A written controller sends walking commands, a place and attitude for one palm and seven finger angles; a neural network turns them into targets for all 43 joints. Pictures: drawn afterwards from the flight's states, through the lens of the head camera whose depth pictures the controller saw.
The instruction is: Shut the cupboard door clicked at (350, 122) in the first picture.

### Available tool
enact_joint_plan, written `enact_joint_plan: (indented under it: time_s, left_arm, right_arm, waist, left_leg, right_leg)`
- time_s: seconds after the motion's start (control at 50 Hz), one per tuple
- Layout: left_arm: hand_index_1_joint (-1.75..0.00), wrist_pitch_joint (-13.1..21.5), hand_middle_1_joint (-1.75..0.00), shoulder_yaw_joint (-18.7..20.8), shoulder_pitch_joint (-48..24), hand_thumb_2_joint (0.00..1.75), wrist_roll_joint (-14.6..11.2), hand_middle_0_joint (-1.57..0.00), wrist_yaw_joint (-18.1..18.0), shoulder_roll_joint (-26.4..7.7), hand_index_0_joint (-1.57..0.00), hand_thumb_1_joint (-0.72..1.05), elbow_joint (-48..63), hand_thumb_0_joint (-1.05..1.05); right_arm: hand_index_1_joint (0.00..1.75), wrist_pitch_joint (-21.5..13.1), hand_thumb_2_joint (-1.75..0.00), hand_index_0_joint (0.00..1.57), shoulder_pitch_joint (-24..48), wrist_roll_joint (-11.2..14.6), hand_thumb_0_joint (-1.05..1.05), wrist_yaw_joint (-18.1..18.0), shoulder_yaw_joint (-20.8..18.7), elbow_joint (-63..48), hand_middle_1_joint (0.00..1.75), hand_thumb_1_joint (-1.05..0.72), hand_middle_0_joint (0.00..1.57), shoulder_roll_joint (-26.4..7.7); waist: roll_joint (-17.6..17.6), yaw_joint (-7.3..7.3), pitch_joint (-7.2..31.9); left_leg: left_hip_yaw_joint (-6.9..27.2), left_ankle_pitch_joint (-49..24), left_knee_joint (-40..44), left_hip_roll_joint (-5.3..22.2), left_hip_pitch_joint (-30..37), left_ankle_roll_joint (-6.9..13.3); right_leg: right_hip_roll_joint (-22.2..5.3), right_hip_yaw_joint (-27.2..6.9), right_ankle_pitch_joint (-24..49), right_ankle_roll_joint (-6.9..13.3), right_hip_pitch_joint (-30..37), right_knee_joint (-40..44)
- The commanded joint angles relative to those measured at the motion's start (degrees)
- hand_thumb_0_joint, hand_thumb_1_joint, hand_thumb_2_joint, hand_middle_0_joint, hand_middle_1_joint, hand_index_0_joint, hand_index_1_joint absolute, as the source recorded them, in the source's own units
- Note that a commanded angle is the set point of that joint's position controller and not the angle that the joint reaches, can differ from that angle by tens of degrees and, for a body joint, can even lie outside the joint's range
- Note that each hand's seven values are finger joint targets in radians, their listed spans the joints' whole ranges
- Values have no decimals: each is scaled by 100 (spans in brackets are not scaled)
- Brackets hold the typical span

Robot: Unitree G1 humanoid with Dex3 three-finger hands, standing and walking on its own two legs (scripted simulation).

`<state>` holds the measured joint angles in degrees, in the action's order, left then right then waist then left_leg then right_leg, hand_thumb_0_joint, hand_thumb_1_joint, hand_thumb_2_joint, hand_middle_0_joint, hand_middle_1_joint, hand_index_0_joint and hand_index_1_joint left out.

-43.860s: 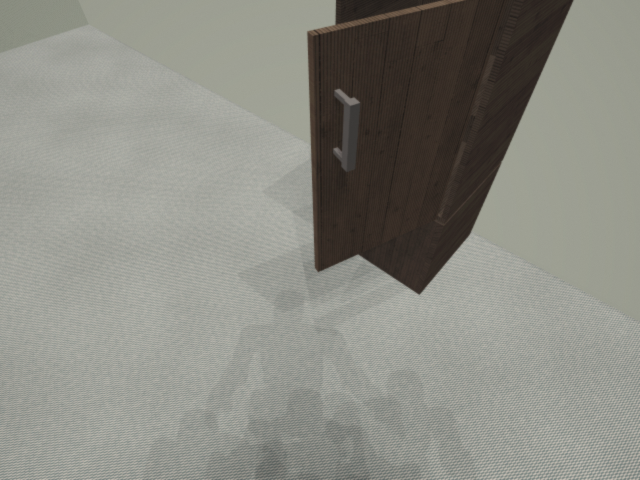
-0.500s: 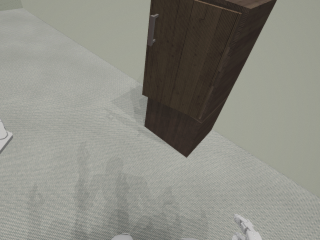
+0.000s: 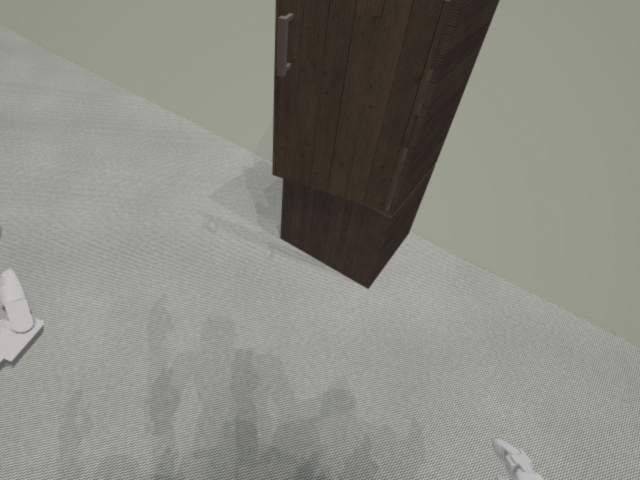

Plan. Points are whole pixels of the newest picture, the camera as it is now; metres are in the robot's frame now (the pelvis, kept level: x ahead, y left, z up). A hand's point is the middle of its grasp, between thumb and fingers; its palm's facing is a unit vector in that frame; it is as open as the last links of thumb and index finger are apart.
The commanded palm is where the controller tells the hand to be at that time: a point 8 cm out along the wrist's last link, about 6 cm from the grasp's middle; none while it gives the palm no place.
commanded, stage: stop stepping back and stand still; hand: left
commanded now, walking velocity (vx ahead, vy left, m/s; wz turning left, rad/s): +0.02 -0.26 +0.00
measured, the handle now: (285, 45) +1.05 +0.12 +0.11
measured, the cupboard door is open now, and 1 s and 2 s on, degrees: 13 13 13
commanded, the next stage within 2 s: let the arm hang, fingers relaxed in 0.14 s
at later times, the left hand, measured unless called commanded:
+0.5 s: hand out of the picture +0.11 +0.15 -0.15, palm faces +0.02 -0.99 -0.13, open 7.3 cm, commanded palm none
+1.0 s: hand out of the picture -0.01 +0.18 -0.15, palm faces +0.06 -0.97 -0.22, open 7.4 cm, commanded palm none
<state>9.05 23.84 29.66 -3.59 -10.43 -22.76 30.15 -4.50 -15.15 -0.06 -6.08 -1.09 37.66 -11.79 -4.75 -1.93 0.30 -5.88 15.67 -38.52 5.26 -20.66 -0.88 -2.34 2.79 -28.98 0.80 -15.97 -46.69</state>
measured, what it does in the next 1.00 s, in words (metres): steps on the spot: right foot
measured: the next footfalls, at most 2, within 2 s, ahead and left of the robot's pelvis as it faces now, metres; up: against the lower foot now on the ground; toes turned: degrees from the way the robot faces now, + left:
right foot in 0.20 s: +0.06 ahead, -0.11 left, +0.00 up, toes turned -6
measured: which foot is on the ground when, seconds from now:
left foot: down 0.00-1.00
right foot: up 0.00-0.18, down 0.20-1.00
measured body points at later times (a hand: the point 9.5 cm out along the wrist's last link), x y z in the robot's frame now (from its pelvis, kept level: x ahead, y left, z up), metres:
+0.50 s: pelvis +0.02 +0.00 +0.00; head +0.04 +0.00 +0.45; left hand +0.11 +0.21 -0.13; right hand +0.13 -0.25 -0.12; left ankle +0.03 +0.12 -0.72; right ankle +0.01 -0.11 -0.72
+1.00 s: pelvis +0.01 +0.00 +0.03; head +0.01 -0.01 +0.48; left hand -0.01 +0.23 -0.13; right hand -0.01 -0.21 -0.14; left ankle +0.04 +0.12 -0.72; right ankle +0.02 -0.11 -0.72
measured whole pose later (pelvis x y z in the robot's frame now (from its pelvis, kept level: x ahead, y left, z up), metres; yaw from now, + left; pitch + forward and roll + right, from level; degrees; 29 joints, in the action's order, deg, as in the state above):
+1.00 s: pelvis +0.01 +0.00 +0.03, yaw +1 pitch -3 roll +0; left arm -0.2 0.8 17.9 0.3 -1.4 -8.9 -66.1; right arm 1.1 -18.4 -0.7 -1.3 0.3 65.4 -7.6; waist 1.7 -0.6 -1.6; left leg -6.7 10.3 -22.6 3.2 -9.6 -0.3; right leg -1.7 6.8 -12.5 0.7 -7.4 -22.5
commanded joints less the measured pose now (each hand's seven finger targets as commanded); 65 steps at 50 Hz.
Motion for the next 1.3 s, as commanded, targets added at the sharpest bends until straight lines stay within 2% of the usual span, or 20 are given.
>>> enact_joint_plan:
  time_s: [0.0, 0.04, 0.1, 0.12, 0.14, 0.16, 0.18, 0.2, 0.22, 0.24, 0.26, 0.28, 0.32, 0.38, 0.44, 0.52, 0.64, 0.8, 1.08, 1.28]
  left_arm:
    - [-30, 687, -30, 1157, -486, 90, 125, -20, -28, -1645, -20, 90, 2253, 0]
    - [-30, 676, -30, 1234, -38, 90, 97, -20, -3, -1565, -20, 90, 2080, 0]
    - [-30, 477, -30, 1128, 282, 90, 58, -20, 25, -1234, -20, 90, 1240, 0]
    - [-30, 380, -30, 1080, 480, 90, 46, -20, 41, -1143, -20, 90, 825, 0]
    - [-30, 317, -30, 959, 422, 90, 53, -20, 38, -1061, -20, 90, 672, 0]
    - [-30, 300, -30, 1000, 319, 90, 72, -20, 17, -1174, -20, 90, 549, 0]
    - [-30, 279, -30, 999, 219, 90, 71, -20, -20, -1271, -20, 90, 445, 0]
    - [-30, 266, -30, 943, 27, 90, 29, -20, -52, -1279, -20, 90, 426, 0]
    - [-30, -603, -30, -1757, -614, 90, 524, -20, 733, 211, -20, 90, -3223, 0]
    - [-30, -933, -30, -1641, -614, 90, 561, -20, 913, 406, -20, 90, -3364, 0]
    - [-30, -1005, -30, -1727, -714, 90, 518, -20, 988, 448, -20, 90, -3592, 0]
    - [-30, -1036, -30, -1874, -752, 90, 488, -20, 1063, 467, -20, 90, -3815, 0]
    - [-30, -1054, -30, -2015, -1008, 90, 522, -20, 1074, 393, -20, 90, -4434, 0]
    - [-30, -1047, -30, -1999, -1259, 90, 491, -20, 1018, 231, -20, 90, -5590, 0]
    - [-30, -971, -30, -2056, -1345, 90, 462, -20, 980, 242, -20, 90, -6821, 0]
    - [-30, -878, -30, -1995, -1228, 90, 488, -20, 946, 590, -20, 90, -7748, 0]
    - [-30, -865, -30, -2152, -1380, 90, 444, -20, 954, 540, -20, 90, -8552, 0]
    - [-30, -850, -30, -2221, -1167, 90, 408, -20, 904, 652, -20, 90, -9247, 0]
    - [-30, -885, -30, -2222, -767, 90, 420, -20, 833, 963, -20, 90, -9555, 0]
    - [-30, -875, -30, -2202, -649, 90, 433, -20, 827, 1093, -20, 90, -9564, 0]
  right_arm:
    - [30, -498, -90, 20, 689, -96, 0, 146, -145, -889, 30, -90, 20, -641]
    - [30, -482, -90, 20, 647, -109, 0, 215, -155, -896, 30, -90, 20, -625]
    - [30, -324, -90, 20, 545, -53, 0, 264, -171, -1030, 30, -90, 20, -662]
    - [30, -278, -90, 20, 526, -29, 0, 264, -154, -1053, 30, -90, 20, -646]
    - [30, -204, -90, 20, 511, 2, 0, 270, -140, -1061, 30, -90, 20, -625]
    - [30, -150, -90, 20, 481, -1, 0, 272, -143, -1065, 30, -90, 20, -590]
    - [30, -127, -90, 20, 437, -6, 0, 277, -117, -1058, 30, -90, 20, -534]
    - [30, -180, -90, 20, 479, 15, 0, 279, -99, -991, 30, -90, 20, -505]
    - [30, -426, -90, 20, 898, 18, 0, 747, -231, -135, 30, -90, 20, -719]
    - [30, 13, -90, 20, 311, 22, 0, 692, -194, -124, 30, -90, 20, -666]
    - [30, 220, -90, 20, 113, -26, 0, 654, -119, -103, 30, -90, 20, -647]
    - [30, 276, -90, 20, 187, -59, 0, 625, -88, -161, 30, -90, 20, -753]
    - [30, 305, -90, 20, 460, -135, 0, 596, -101, -128, 30, -90, 20, -938]
    - [30, 433, -90, 20, 428, -190, 0, 551, -28, 133, 30, -90, 20, -919]
    - [30, 487, -90, 20, 410, -198, 0, 538, 22, 654, 30, -90, 20, -790]
    - [30, 470, -90, 20, 300, -183, 0, 490, -18, 1143, 30, -90, 20, -515]
    - [30, 507, -90, 20, -41, -119, 0, 476, -23, 1763, 30, -90, 20, -437]
    - [30, 488, -90, 20, -404, -90, 0, 448, 18, 2358, 30, -90, 20, -305]
    - [30, 516, -90, 20, -821, -91, 0, 415, 40, 2685, 30, -90, 20, 86]
    - [30, 482, -90, 20, -932, -90, 0, 390, 14, 2636, 30, -90, 20, 135]
  waist:
    - [2314, 54, 22]
    - [2237, 117, 276]
    - [1942, 106, 253]
    - [1595, 113, 241]
    - [1252, 89, 167]
    - [549, 85, 133]
    - [-294, 60, 129]
    - [-836, 122, 213]
    - [-488, -156, 121]
    - [-405, -175, 260]
    - [-559, -135, 243]
    - [-523, -21, 291]
    - [-584, 105, 416]
    - [-39, 122, 305]
    - [766, 150, 482]
    - [1344, 145, 570]
    - [651, 107, 9]
    - [333, 132, -320]
    - [453, 129, -822]
    - [584, 130, -733]
  left_leg:
    - [2094, 974, 2672, 1516, 341, 853]
    - [1303, 842, 2473, 1293, 136, 629]
    - [735, 1687, 2124, 1092, -591, 404]
    - [566, 1773, 1869, 923, -720, 321]
    - [381, 1742, 1365, 716, -912, 258]
    - [213, 1546, 407, 369, -1073, 173]
    - [140, 1078, -574, -48, -1182, 72]
    - [269, 1038, -1246, -250, -1142, -1]
    - [539, 1463, -1334, 474, -1333, 37]
    - [548, 863, -925, 114, -439, -56]
    - [433, -324, -408, 29, -118, 18]
    - [502, -1654, -132, 39, 173, 108]
    - [752, -2124, 121, 269, 267, 220]
    - [800, -2377, 531, 207, 319, 244]
    - [682, -1951, 968, 184, 519, 186]
    - [596, -1324, 1257, 153, 878, 163]
    - [545, -939, 1673, 213, 926, 124]
    - [473, -721, 1963, 196, 1053, 145]
    - [380, -144, 2094, 84, 857, 161]
    - [416, -53, 2145, 103, 806, 188]
  right_leg:
    - [-22, -224, 474, -52, -897, -676]
    - [144, 124, 651, -91, -234, 90]
    - [401, 523, 905, -81, 829, 1205]
    - [406, 489, 850, -42, 1024, 1530]
    - [260, 235, 725, 63, 1104, 1850]
    - [-216, -634, 542, 342, 950, 2373]
    - [-1026, -1876, 561, 725, 709, 2987]
    - [-1457, -2439, 613, 972, 510, 3237]
    - [-2049, -989, 2661, 842, 60, 2317]
    - [-1454, -781, 3390, 850, -478, 1657]
    - [-1010, -105, 3696, 545, -478, 1202]
    - [-785, 42, 3964, 275, -538, 952]
    - [-577, 20, 3408, 108, -337, 1013]
    - [-526, -77, 3261, 66, 119, 1284]
    - [-470, -228, 2674, 76, 518, 1691]
    - [-461, -245, 2417, 121, 680, 2291]
    - [-506, -168, 2058, 142, 607, 2861]
    - [-481, -188, 1765, 123, 556, 3101]
    - [-426, -229, 1169, 98, 164, 3142]
    - [-375, -201, 1361, 95, 187, 2998]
